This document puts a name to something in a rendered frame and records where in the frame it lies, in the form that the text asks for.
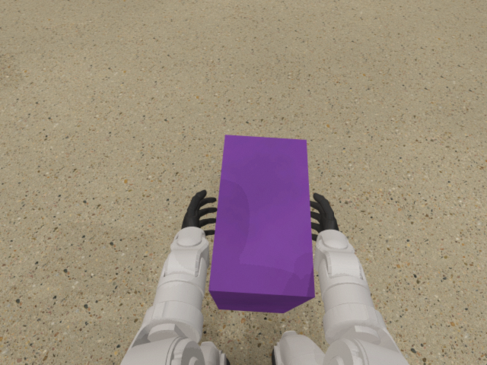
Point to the right robot thigh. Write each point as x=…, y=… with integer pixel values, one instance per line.
x=298, y=350

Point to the right robot upper arm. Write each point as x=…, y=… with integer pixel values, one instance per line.
x=354, y=351

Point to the robot right forearm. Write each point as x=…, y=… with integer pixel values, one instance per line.
x=349, y=309

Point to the robot left hand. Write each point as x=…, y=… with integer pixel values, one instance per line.
x=193, y=214

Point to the carton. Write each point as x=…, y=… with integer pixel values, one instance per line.
x=262, y=258

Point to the robot left forearm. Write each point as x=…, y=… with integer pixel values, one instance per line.
x=177, y=305

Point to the left robot upper arm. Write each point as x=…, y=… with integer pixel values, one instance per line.
x=179, y=350

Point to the robot thigh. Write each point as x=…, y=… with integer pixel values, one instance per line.
x=213, y=356
x=298, y=350

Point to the robot right hand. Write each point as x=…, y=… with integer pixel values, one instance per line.
x=325, y=217

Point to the left robot thigh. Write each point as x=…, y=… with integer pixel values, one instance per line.
x=213, y=356

